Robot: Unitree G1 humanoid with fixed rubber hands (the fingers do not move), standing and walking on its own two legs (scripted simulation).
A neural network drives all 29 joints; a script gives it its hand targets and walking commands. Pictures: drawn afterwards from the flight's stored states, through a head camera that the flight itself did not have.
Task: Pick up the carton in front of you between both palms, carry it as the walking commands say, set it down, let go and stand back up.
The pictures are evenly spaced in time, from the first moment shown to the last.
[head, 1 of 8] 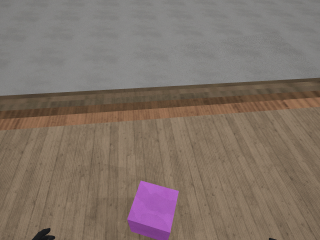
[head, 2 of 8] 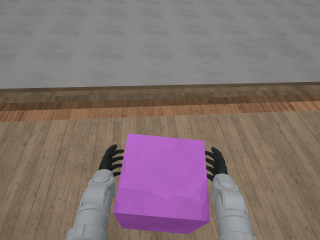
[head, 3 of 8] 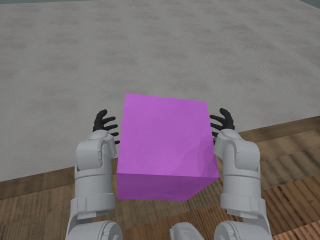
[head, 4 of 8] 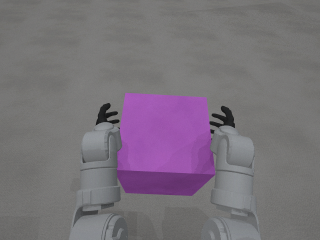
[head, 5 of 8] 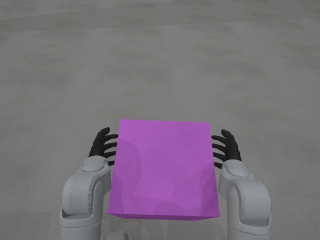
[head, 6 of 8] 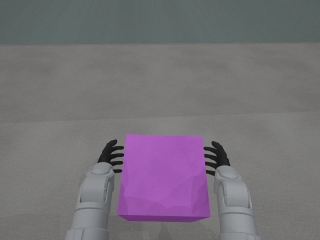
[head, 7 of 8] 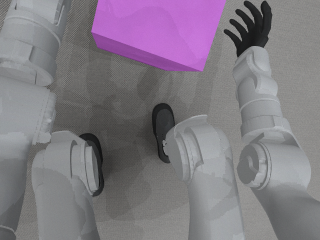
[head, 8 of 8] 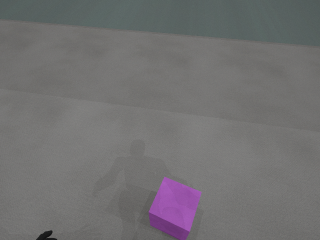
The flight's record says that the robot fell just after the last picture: no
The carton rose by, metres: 0.67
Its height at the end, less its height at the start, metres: -0.97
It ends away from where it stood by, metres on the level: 5.87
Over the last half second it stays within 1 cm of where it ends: yes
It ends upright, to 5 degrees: yes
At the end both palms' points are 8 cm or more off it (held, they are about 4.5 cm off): yes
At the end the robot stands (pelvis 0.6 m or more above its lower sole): yes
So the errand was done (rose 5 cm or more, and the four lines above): yes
